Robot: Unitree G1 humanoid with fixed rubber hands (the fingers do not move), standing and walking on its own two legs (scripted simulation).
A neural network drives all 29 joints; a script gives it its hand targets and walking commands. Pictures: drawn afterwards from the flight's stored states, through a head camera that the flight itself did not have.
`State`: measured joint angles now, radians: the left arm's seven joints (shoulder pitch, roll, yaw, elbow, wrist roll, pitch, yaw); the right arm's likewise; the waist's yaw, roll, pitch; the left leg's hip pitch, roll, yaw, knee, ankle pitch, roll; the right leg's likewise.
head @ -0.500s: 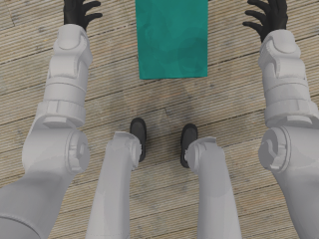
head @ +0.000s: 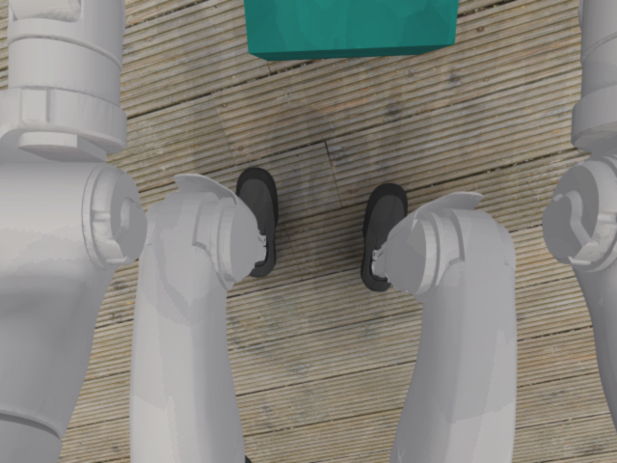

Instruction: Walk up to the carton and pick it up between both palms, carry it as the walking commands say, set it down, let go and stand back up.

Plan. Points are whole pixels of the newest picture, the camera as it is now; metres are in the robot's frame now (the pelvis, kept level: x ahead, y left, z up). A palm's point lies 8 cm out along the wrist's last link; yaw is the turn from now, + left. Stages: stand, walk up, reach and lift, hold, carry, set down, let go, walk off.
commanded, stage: reach and lift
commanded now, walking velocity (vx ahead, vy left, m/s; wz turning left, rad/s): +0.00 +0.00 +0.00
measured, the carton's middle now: out of the picture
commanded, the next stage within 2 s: none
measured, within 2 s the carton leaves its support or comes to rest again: neither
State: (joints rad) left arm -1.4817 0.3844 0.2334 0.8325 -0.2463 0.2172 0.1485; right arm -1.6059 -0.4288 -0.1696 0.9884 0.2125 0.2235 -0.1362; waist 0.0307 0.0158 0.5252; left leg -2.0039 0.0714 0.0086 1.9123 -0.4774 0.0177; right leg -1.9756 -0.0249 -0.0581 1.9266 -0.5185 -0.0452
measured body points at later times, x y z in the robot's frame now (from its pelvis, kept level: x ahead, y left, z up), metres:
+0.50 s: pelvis +0.01 +0.01 -0.07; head +0.40 +0.01 +0.13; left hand +0.57 +0.22 -0.28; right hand +0.59 -0.17 -0.29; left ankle +0.14 +0.12 -0.42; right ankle +0.13 -0.11 -0.42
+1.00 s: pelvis +0.01 +0.00 -0.09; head +0.40 +0.00 +0.11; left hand +0.58 +0.22 -0.29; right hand +0.59 -0.16 -0.31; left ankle +0.14 +0.12 -0.42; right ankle +0.13 -0.11 -0.42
